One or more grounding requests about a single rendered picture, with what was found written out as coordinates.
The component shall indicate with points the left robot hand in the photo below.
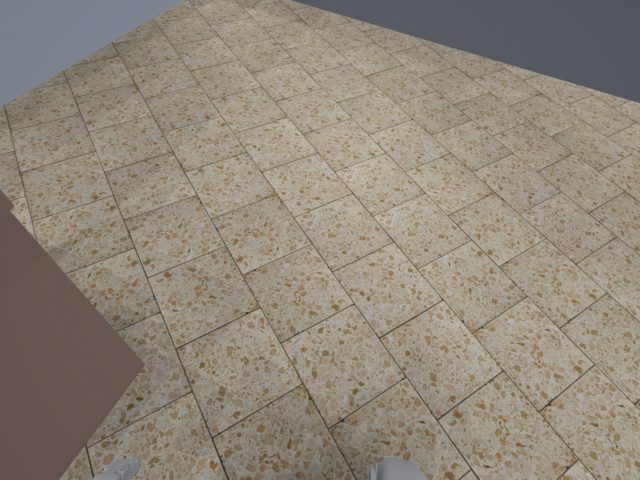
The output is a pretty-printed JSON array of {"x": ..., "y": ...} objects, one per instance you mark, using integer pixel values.
[{"x": 120, "y": 470}]

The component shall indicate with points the right robot thigh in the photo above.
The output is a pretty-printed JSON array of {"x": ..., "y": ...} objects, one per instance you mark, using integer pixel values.
[{"x": 396, "y": 469}]

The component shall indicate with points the table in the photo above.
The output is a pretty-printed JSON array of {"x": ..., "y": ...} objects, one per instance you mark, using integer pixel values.
[{"x": 62, "y": 365}]

